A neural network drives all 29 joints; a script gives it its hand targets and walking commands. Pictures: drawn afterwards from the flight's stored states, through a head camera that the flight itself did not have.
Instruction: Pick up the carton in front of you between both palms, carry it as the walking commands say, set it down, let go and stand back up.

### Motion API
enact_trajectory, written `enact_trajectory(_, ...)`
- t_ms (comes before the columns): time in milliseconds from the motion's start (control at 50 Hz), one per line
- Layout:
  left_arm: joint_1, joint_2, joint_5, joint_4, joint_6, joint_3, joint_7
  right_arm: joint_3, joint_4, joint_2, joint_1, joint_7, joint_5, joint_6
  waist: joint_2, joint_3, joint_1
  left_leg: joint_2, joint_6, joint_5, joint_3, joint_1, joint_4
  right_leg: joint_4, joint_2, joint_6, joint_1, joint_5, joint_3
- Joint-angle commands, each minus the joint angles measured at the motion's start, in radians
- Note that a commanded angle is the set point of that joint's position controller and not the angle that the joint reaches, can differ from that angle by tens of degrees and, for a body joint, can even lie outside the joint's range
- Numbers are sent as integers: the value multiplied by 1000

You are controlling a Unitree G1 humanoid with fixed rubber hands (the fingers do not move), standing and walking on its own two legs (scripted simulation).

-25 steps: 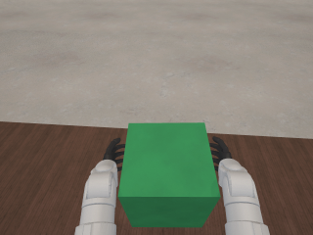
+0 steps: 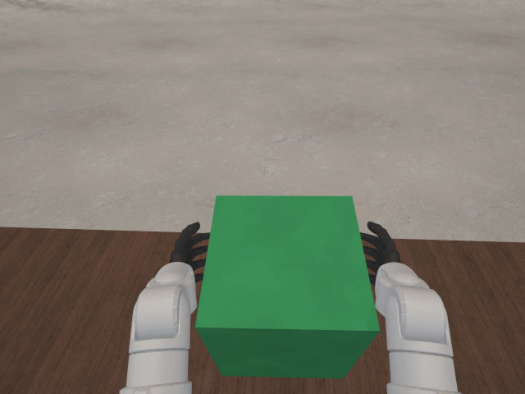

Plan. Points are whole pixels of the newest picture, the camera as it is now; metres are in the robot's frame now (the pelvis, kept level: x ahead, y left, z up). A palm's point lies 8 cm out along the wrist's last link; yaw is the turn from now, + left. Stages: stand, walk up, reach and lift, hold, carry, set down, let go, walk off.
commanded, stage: carry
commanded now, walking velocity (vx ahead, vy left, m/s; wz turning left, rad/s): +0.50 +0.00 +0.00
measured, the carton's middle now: (282, 291) +0.29 -0.01 +0.02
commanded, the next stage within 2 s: none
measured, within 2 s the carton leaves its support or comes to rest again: neither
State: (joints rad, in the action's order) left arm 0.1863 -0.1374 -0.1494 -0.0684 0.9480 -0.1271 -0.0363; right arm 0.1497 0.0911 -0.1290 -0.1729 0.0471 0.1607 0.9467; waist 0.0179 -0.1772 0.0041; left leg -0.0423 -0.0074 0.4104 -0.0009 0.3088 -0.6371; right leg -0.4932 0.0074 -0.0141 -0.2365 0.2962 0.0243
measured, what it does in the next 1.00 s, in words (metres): walks ahead: left foot, then right foot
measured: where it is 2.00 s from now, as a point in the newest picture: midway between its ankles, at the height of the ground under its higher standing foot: (273, 221)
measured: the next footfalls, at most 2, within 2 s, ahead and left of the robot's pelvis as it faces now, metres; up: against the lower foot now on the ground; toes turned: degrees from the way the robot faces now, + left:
left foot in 0.20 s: +0.18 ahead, +0.11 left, +0.00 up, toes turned +10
right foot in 0.62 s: +0.49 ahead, -0.13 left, +0.00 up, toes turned -14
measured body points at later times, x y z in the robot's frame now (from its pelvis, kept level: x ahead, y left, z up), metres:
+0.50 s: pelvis +0.24 +0.01 +0.01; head +0.23 +0.01 +0.46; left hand +0.51 +0.14 +0.10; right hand +0.49 -0.16 +0.10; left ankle +0.14 +0.10 -0.74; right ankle +0.35 -0.13 -0.70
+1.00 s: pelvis +0.57 -0.04 +0.01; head +0.56 -0.04 +0.46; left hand +0.83 +0.11 +0.09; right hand +0.83 -0.19 +0.09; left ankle +0.71 +0.09 -0.69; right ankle +0.46 -0.12 -0.74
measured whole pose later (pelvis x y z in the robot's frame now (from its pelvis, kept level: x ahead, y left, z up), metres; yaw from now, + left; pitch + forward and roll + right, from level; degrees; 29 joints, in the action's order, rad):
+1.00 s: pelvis +0.57 -0.04 +0.01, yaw -1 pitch +4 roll +1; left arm 0.04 -0.13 -0.05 -0.45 1.14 -0.05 -0.11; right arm 0.07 0.48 -0.13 -0.03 0.12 0.08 1.14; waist 0.01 -0.10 -0.03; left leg -0.10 0.03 0.10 -0.14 0.64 -0.69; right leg -0.32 -0.03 -0.02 -0.06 0.33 0.22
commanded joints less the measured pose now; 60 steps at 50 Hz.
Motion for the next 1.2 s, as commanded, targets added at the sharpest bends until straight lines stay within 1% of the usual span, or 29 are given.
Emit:
enact_trajectory(0, 434, -802, 295, -170, 62, 655, 131, -735, 155, -847, -540, -153, -351, 74, -220, 3, -41, -6, 6, 144, -74, 498, -151, 278, -362, -204, 342, -48, -515)
enact_trajectory(40, 409, -820, 325, -270, 105, 683, 108, -764, 213, -863, -480, -139, -391, 114, -139, -76, -34, -2, 12, 82, -97, 439, -83, 236, -324, -171, 379, -216, -372)
enact_trajectory(120, 314, -836, 377, -410, 174, 733, 96, -768, 332, -871, -329, -106, -395, 174, -201, -125, -32, 53, 2, -103, -188, 215, 109, 210, -245, -116, 293, -281, -170)
enact_trajectory(160, 262, -838, 402, -462, 204, 750, 96, -751, 378, -872, -250, -95, -390, 200, -133, -154, -12, 74, 12, -242, -238, -121, 277, 89, -194, -78, 94, -254, -48)
enact_trajectory(180, 252, -829, 411, -492, 215, 756, 96, -736, 393, -866, -216, -92, -385, 210, -83, -201, -4, 28, 32, -236, -196, -363, 271, -17, -170, -51, -66, -243, 1)
enact_trajectory(200, 264, -810, 424, -522, 233, 755, 95, -726, 412, -847, -188, -85, -382, 224, 76, -236, 17, -176, 84, -20, 91, -538, 354, -263, -113, -7, -269, -46, 74)
enact_trajectory(220, 318, -783, 440, -561, 253, 760, 93, -712, 416, -824, -214, -76, -372, 231, 272, -203, 22, -403, 205, 11, 482, -628, 430, -482, -4, 15, -540, 189, 105)
enact_trajectory(240, 351, -768, 458, -567, 265, 765, 92, -710, 439, -820, -242, -69, -380, 240, 191, -165, 25, -437, 263, -30, 521, -574, 423, -615, -71, -6, -596, 217, 6)
enact_trajectory(280, 345, -778, 464, -541, 274, 751, 87, -727, 482, -826, -297, -60, -406, 254, 35, -120, 20, -385, 231, -119, 374, -447, 439, -661, -141, -24, -595, 134, -18)
enact_trajectory(300, 335, -790, 461, -524, 276, 742, 83, -737, 490, -828, -321, -58, -418, 259, 7, -111, 16, -355, 200, -101, 293, -392, 468, -598, -158, -18, -556, 83, -14)
enact_trajectory(340, 296, -792, 437, -496, 277, 722, 70, -755, 492, -824, -331, -60, -443, 270, 33, -92, 16, -296, 162, -156, 146, -335, 504, -458, -140, 5, -484, 7, 34)
enact_trajectory(400, 240, -779, 389, -453, 282, 688, 47, -763, 466, -802, -311, -69, -468, 284, 69, -55, 14, -242, 147, -270, 22, -321, 505, -258, -111, 24, -440, -88, 95)
enact_trajectory(520, 245, -782, 368, -470, 287, 689, 42, -751, 446, -791, -285, -86, -463, 292, 153, 19, 16, -207, 101, -455, -117, -296, 450, -40, -66, 2, -277, -236, 188)
enact_trajectory(580, 223, -791, 376, -469, 281, 700, 58, -754, 452, -797, -271, -93, -443, 289, 111, -59, -9, -153, 54, -682, -234, -241, 156, 28, 19, -17, 34, -162, 284)
enact_trajectory(600, 214, -794, 377, -468, 278, 701, 64, -752, 451, -788, -256, -94, -435, 287, 63, -132, -23, -121, 27, -583, -246, -115, -36, 20, -37, -22, 245, -107, 204)
enact_trajectory(620, 215, -782, 372, -461, 273, 699, 70, -756, 467, -787, -264, -95, -428, 288, -159, -216, -39, -38, -26, -339, -220, 144, -353, 147, -321, -134, 440, 153, -257)
enact_trajectory(640, 220, -799, 384, -442, 264, 706, 76, -762, 477, -784, -286, -100, -425, 287, -337, -220, -35, 56, -28, 52, -136, 355, -559, 296, -444, -226, 510, 90, -562)
enact_trajectory(660, 228, -828, 399, -464, 257, 717, 87, -775, 466, -816, -294, -106, -430, 276, -252, -207, -28, -13, 5, 58, -35, 401, -666, 279, -443, -219, 477, -48, -481)
enact_trajectory(700, 267, -900, 415, -473, 230, 750, 102, -786, 446, -888, -296, -118, -429, 249, -85, -199, -24, -84, 43, -37, -2, 392, -641, 238, -391, -171, 357, -188, -305)
enact_trajectory(720, 284, -923, 422, -481, 217, 766, 109, -791, 434, -919, -285, -122, -426, 233, -58, -189, -20, -106, 42, -90, 6, 362, -571, 261, -367, -140, 295, -191, -229)
enact_trajectory(800, 258, -921, 432, -482, 184, 793, 130, -796, 412, -941, -216, -115, -381, 185, -126, -163, -17, -77, 28, -167, -65, 348, -383, 293, -313, -123, 250, -173, -59)
enact_trajectory(960, 318, -739, 416, -478, 182, 748, 97, -784, 448, -781, -333, -81, -387, 186, -160, -7, -48, -31, 38, -341, -174, 350, -16, 262, -252, -134, 244, -321, 83)
enact_trajectory(1020, 425, -645, 405, -433, 201, 706, 55, -733, 402, -672, -427, -55, -395, 204, -174, 29, -25, -19, 77, -355, -176, 276, 30, 220, -263, -117, 227, -345, 103)
enact_trajectory(1040, 460, -614, 399, -410, 207, 689, 39, -709, 373, -634, -457, -44, -394, 209, -172, 8, -4, -1, 89, -317, -192, 203, 35, 155, -260, -105, 222, -442, 119)
enact_trajectory(1080, 530, -557, 380, -358, 220, 656, 5, -657, 282, -566, -490, -22, -387, 215, -67, -116, 66, 97, 87, -240, -268, -126, 101, -214, -161, -56, 149, -578, 216)
enact_trajectory(1100, 567, -531, 365, -329, 225, 634, -13, -628, 242, -543, -504, -11, -381, 219, 72, -182, 94, -68, 90, -92, -15, -292, 155, -482, -121, -24, -12, -332, 192)
enact_trajectory(1120, 584, -542, 362, -291, 232, 608, -28, -599, 215, -502, -560, 1, -390, 218, 328, -245, 55, -345, 216, -10, 540, -500, 326, -761, 39, 15, -356, 156, 120)
enact_trajectory(1140, 631, -545, 365, -269, 233, 589, -42, -610, 197, -543, -597, 8, -412, 217, 317, -246, 54, -354, 258, -65, 614, -508, 364, -904, 21, -13, -451, 213, -15)
enact_trajectory(1180, 713, -631, 373, -240, 220, 570, -49, -629, 204, -638, -716, 3, -455, 201, 120, -249, 60, -308, 246, -310, 410, -425, 270, -969, -48, -51, -494, 137, -47)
